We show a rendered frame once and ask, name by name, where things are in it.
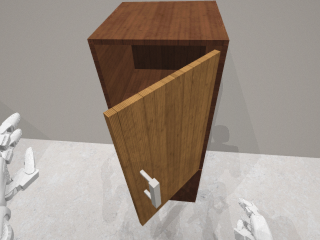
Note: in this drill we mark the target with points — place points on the right robot hand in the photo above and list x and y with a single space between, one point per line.
257 227

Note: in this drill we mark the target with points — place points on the left robot forearm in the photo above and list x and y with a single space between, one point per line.
6 231

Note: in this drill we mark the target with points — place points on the handle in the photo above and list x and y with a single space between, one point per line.
154 188

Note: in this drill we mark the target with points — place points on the left robot hand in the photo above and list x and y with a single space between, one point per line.
24 177

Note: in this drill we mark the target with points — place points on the cupboard door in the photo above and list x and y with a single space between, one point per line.
161 130

